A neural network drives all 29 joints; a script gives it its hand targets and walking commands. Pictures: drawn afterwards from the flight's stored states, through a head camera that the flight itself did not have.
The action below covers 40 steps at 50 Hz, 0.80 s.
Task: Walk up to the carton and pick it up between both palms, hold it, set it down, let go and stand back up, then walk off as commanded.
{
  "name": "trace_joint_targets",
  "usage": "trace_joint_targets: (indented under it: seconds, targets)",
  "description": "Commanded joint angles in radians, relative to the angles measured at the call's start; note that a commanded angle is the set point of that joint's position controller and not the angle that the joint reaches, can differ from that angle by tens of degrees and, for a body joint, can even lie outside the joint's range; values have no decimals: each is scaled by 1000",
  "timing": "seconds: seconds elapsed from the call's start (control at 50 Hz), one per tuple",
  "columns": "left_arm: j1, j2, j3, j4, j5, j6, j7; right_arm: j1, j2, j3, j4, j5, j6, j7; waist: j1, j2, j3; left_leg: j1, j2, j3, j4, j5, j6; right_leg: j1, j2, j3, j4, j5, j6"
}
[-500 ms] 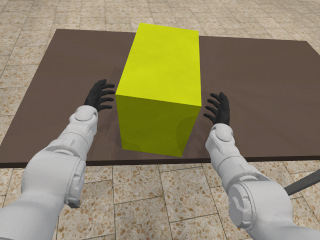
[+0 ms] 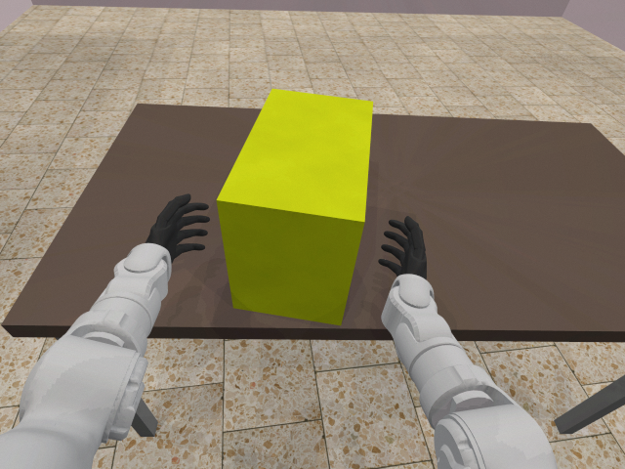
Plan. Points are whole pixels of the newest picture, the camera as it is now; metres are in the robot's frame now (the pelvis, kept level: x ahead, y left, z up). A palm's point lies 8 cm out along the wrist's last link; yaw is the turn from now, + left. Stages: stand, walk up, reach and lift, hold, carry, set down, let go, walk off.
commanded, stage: set down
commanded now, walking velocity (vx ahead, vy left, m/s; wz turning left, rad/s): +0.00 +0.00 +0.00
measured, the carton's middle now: (305, 202) +0.54 -0.03 +0.04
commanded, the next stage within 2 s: none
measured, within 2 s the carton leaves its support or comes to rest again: neither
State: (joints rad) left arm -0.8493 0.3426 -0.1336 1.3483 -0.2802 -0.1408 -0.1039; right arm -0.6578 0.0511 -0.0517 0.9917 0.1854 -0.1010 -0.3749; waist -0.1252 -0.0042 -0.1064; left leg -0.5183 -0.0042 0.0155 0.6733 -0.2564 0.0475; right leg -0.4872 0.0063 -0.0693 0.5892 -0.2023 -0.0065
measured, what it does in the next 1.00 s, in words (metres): stands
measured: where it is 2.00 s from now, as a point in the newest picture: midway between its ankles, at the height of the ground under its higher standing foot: outside the picture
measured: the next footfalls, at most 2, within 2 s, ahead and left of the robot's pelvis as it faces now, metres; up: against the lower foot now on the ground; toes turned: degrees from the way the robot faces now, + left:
none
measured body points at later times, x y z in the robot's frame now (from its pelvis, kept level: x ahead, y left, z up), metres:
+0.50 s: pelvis +0.03 +0.00 +0.02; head +0.03 +0.03 +0.47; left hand +0.40 +0.23 +0.07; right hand +0.33 -0.14 +0.06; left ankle +0.05 +0.09 -0.72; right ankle +0.06 -0.12 -0.72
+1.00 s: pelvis +0.03 +0.02 +0.02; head +0.02 +0.06 +0.47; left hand +0.33 +0.26 +0.08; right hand +0.29 -0.12 +0.07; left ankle +0.05 +0.09 -0.72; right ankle +0.06 -0.12 -0.72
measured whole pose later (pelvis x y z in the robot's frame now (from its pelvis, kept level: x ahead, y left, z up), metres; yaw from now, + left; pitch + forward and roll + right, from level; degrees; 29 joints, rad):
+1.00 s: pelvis +0.03 +0.02 +0.02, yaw -2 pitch -8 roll -3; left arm -0.06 0.43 0.00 0.17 -0.26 0.16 -0.16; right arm 0.10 0.07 0.10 0.08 0.18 0.09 -0.40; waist 0.03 -0.02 0.11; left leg -0.11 0.00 0.06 0.51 -0.27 0.07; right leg -0.06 0.02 -0.02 0.35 -0.16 0.02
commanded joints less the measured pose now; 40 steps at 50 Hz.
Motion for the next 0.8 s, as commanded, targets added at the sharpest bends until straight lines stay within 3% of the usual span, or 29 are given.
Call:
trace_joint_targets:
  seconds: [0.0,0.02,0.04,0.1,0.12,0.14,0.16,0.2,0.22,0.26,0.3,0.32,0.36,0.38,0.4,0.42,0.44,0.46,0.5,0.52,0.56,0.6,0.64,0.66,0.68,0.7,0.72,0.76,0.78]
  targets:
    - [-223,170,98,-316,32,14,-35,-124,39,66,-297,-5,-44,-64,24,34,-372,191,0,-21,-114,69,-18,251,-16,66,-126,74,13]
    - [-177,155,119,-349,54,25,-36,-93,52,101,-323,10,-51,-63,52,49,-354,196,2,-28,-126,85,-24,268,-16,59,-125,99,12]
    - [-143,155,128,-405,67,37,-42,-49,56,104,-353,1,-55,-73,46,41,-362,213,4,-19,-121,125,-30,308,-20,66,-127,171,22]
    - [-60,196,186,-564,112,79,-49,64,56,133,-393,18,-71,-92,65,109,-356,275,9,-16,-139,202,-50,347,-23,68,-146,284,24]
    - [-35,184,189,-662,107,86,-52,107,65,131,-474,-1,-87,-96,80,113,-369,303,11,-12,-140,243,-54,370,-16,69,-153,331,27]
    - [-46,200,197,-701,114,107,-58,87,66,115,-502,-12,-83,-104,56,120,-356,300,10,-18,-132,243,-62,370,-22,69,-150,383,38]
    - [-84,217,220,-769,114,109,-55,50,60,98,-569,-39,-96,-104,61,151,-409,281,10,-19,-127,251,-61,367,-24,72,-135,400,39]
    - [66,209,219,-833,120,132,-56,176,55,116,-654,-42,-118,-112,59,141,-375,327,14,-17,-127,301,-74,392,-15,66,-151,429,34]
    - [-119,205,176,-846,76,123,-41,18,8,79,-628,-42,-104,-98,28,175,-370,285,27,-33,-127,265,-82,321,2,41,-135,381,23]
    - [72,187,211,-912,89,137,-40,220,33,140,-675,-24,-110,-85,56,176,-361,374,28,-25,-128,328,-92,350,-16,50,-158,393,18]
    - [88,173,174,-832,89,171,-55,256,27,139,-592,-26,-89,-84,38,180,-187,385,42,-30,-144,232,-95,287,-16,46,-194,259,7]
    - [194,182,199,-857,103,193,-68,342,29,159,-628,-20,-89,-93,40,146,-209,425,39,-13,-154,289,-90,347,-14,43,-205,306,6]
    - [190,148,185,-808,116,236,-90,345,53,194,-577,-13,-46,-95,31,116,-71,440,40,-20,-178,209,-87,324,-24,41,-240,264,8]
    - [259,143,213,-810,140,263,-105,399,56,204,-573,-12,-34,-108,44,97,-38,456,45,-14,-203,180,-81,342,-30,49,-262,243,7]
    - [262,167,220,-901,139,278,-104,412,22,184,-616,5,-31,-111,55,127,-26,492,59,-24,-202,227,-95,345,-22,44,-273,219,-1]
    - [229,164,217,-845,127,291,-110,349,13,184,-651,-15,-28,-111,50,53,-24,458,47,-5,-215,161,-77,343,-19,30,-273,220,8]
    - [276,152,215,-852,108,283,-115,378,28,218,-711,0,-23,-105,65,28,-6,449,46,-2,-234,145,-63,368,-24,37,-278,208,9]
    - [342,156,234,-936,120,280,-113,446,33,227,-785,4,-37,-103,102,34,-42,462,54,-2,-242,187,-70,411,-13,26,-281,192,1]
    - [332,160,227,-1001,91,270,-102,423,1,184,-846,-2,-50,-91,110,26,-41,449,57,-8,-231,210,-82,393,9,25,-273,168,-5]
    - [448,171,248,-1119,110,262,-96,524,-15,198,-959,5,-68,-87,139,40,-81,504,59,-5,-236,280,-93,420,15,16,-270,199,-6]
    - [467,167,256,-1202,91,253,-86,562,-18,196,-1084,-2,-78,-80,144,28,-134,529,65,-15,-222,356,-100,423,24,23,-275,206,-14]
    - [507,177,257,-1192,129,245,-75,627,-2,201,-1021,-19,-64,-56,171,88,-59,508,59,-7,-234,329,-107,386,17,39,-280,157,-29]
    - [490,174,225,-1168,139,260,-65,638,-26,157,-980,-37,-27,-41,149,121,18,465,90,-29,-281,225,-106,389,23,39,-277,87,-36]
    - [474,174,225,-1212,107,259,-51,606,-49,137,-1014,-33,-4,-28,154,131,4,430,95,-24,-318,102,-96,408,14,43,-273,28,-43]
    - [456,175,195,-1155,105,261,-50,607,-36,154,-985,-36,24,-22,148,164,69,370,88,-18,-337,-2,-88,411,2,47,-279,-28,-47]
    - [464,190,195,-1222,95,249,-39,593,-50,139,-1050,-26,34,-11,156,190,65,341,114,-38,-356,-27,-78,449,4,51,-252,-29,-48]
    - [435,184,179,-1250,85,250,-39,588,-68,120,-1049,-20,65,-17,123,225,87,262,140,-57,-387,-149,-54,519,27,42,-221,-33,-43]
    - [322,193,135,-1207,43,232,-43,512,-43,120,-990,-31,106,-13,79,259,86,164,153,-71,-399,-229,-24,564,24,45,-201,-37,-42]
    - [406,201,150,-1271,25,227,-36,541,-47,133,-1050,-11,117,-4,115,226,52,183,165,-66,-394,-197,-16,594,16,53,-195,-18,-44]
